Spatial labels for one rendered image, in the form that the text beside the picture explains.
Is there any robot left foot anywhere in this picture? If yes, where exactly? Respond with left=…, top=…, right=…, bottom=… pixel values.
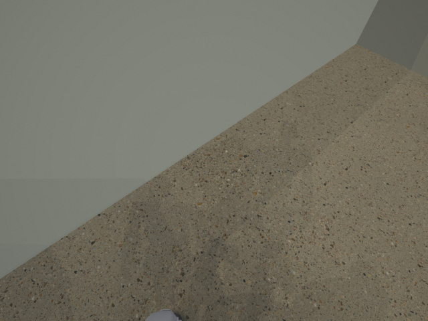
left=173, top=312, right=182, bottom=320

